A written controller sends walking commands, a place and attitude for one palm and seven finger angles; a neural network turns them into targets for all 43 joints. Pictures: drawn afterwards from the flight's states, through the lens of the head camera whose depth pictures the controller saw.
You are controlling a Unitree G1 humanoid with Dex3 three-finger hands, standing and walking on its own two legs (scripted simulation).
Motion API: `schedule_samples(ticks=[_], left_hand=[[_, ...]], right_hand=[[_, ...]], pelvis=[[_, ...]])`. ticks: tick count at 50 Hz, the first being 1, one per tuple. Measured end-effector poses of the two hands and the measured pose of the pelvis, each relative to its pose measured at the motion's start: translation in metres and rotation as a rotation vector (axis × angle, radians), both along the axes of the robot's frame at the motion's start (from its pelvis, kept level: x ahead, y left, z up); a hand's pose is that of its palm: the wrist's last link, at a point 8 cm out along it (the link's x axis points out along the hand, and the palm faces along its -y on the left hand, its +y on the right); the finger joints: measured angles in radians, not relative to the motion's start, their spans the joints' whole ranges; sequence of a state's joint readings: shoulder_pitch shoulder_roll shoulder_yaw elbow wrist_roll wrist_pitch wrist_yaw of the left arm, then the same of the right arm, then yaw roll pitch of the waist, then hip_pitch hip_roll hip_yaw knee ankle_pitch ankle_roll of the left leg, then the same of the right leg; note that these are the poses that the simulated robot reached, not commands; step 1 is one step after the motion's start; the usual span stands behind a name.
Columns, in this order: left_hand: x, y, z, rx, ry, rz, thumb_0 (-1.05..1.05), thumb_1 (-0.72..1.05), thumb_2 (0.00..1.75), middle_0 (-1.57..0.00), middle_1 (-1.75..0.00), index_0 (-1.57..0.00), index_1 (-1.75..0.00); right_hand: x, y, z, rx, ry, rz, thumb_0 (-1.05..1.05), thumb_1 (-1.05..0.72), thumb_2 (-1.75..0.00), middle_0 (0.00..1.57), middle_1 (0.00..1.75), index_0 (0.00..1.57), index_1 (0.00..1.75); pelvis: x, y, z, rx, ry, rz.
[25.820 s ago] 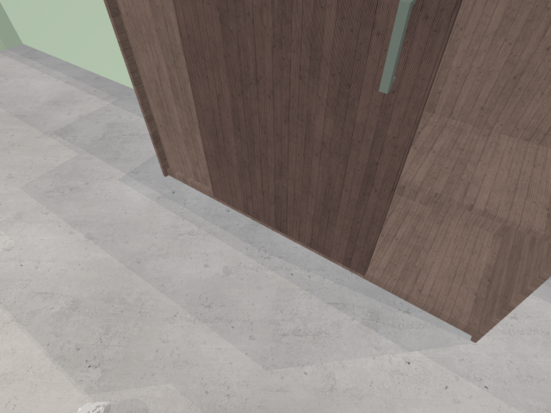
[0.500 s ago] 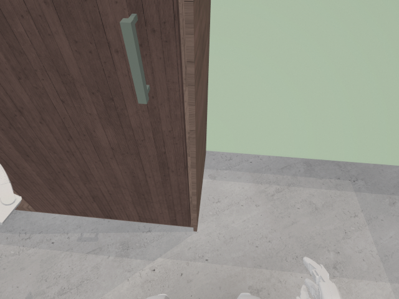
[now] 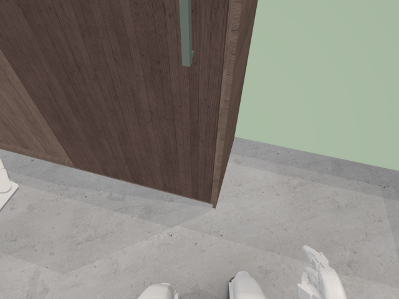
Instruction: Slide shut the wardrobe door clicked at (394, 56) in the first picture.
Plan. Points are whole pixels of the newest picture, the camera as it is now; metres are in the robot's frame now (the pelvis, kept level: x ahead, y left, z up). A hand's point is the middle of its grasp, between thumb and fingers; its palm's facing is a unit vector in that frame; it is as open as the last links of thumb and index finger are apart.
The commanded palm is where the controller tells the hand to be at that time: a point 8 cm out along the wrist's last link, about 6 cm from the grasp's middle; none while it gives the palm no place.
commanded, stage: stop stepping back and stand still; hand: left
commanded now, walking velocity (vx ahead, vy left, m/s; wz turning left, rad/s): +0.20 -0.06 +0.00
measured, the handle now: (188, 25) +0.68 +0.10 +0.23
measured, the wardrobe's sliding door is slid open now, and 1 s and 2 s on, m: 0.01 0.01 0.01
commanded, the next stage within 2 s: let the arm hang, fingers relaxed in 0.92 s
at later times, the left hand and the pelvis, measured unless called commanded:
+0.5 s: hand out of the picture +0.13 +0.24 +0.22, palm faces +0.40 -0.83 -0.39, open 7.4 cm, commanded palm +0.07 +0.28 +0.22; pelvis -0.11 +0.01 +0.03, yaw -8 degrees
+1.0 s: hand (30, 238) +0.14 +0.20 +0.21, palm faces +0.28 -0.85 -0.45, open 7.4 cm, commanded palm none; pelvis -0.11 -0.01 +0.04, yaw -11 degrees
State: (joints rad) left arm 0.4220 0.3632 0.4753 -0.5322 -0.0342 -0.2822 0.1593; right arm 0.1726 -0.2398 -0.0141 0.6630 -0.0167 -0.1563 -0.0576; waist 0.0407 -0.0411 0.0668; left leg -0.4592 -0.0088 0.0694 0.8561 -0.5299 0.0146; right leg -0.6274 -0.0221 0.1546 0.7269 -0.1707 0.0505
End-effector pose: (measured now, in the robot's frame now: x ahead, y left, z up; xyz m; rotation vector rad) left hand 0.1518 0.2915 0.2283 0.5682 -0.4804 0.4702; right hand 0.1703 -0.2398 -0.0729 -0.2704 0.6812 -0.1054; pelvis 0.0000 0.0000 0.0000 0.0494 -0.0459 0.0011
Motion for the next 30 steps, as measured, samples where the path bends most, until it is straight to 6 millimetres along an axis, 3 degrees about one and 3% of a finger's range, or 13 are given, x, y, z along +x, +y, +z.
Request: schedule_samples(ticks=[7, 14, 20, 25, 30], left_hand=[[-0.037, 0.007, 0.000, -0.049, 0.095, 0.011, 0.01, 0.88, 0.90, -0.21, -0.30, -0.21, -0.30], [-0.077, -0.011, 0.009, -0.034, 0.111, 0.021, 0.02, 0.88, 0.90, -0.21, -0.30, -0.21, -0.30], [-0.073, -0.007, 0.015, -0.102, 0.128, -0.027, 0.01, 0.88, 0.90, -0.21, -0.30, -0.21, -0.30], [-0.062, -0.007, 0.003, -0.083, 0.133, -0.107, 0.01, 0.89, 0.90, -0.21, -0.30, -0.21, -0.30], [-0.060, -0.027, -0.001, -0.056, 0.197, -0.160, 0.02, 0.89, 0.90, -0.21, -0.30, -0.21, -0.30]], right_hand=[[-0.050, 0.016, 0.018, 0.082, -0.069, -0.044, 0.01, -0.90, -0.90, 0.20, 0.30, 0.21, 0.30], [-0.093, 0.003, 0.015, 0.063, -0.025, -0.020, 0.01, -0.90, -0.90, 0.20, 0.30, 0.21, 0.30], [-0.139, -0.016, 0.037, 0.027, 0.006, -0.127, 0.01, -0.90, -0.90, 0.20, 0.30, 0.21, 0.30], [-0.170, -0.030, 0.043, -0.033, -0.043, -0.230, 0.01, -0.90, -0.90, 0.20, 0.30, 0.21, 0.30], [-0.203, -0.032, 0.039, 0.012, -0.012, -0.295, 0.01, -0.90, -0.90, 0.20, 0.30, 0.21, 0.30]], pelvis=[[-0.040, -0.001, 0.016, -0.062, -0.008, 0.012], [-0.078, -0.011, 0.022, -0.005, 0.020, -0.042], [-0.095, -0.001, 0.044, 0.009, 0.015, -0.088], [-0.112, 0.006, 0.033, -0.018, 0.017, -0.132], [-0.118, -0.004, 0.039, -0.030, 0.018, -0.159]])
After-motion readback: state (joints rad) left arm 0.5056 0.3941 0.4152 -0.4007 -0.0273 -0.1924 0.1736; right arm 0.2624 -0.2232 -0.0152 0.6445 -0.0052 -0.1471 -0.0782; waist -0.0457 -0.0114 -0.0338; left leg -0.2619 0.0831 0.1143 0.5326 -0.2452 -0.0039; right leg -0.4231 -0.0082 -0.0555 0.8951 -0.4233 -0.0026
